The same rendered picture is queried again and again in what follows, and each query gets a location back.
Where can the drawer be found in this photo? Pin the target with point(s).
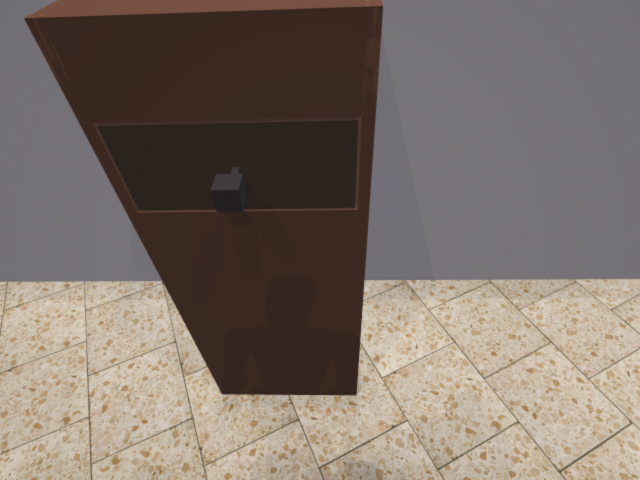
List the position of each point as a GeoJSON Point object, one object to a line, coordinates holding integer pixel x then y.
{"type": "Point", "coordinates": [287, 163]}

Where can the handle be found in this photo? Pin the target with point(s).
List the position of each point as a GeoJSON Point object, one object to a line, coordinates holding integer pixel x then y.
{"type": "Point", "coordinates": [229, 191]}

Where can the cabinet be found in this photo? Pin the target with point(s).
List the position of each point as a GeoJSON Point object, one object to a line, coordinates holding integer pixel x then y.
{"type": "Point", "coordinates": [272, 298]}

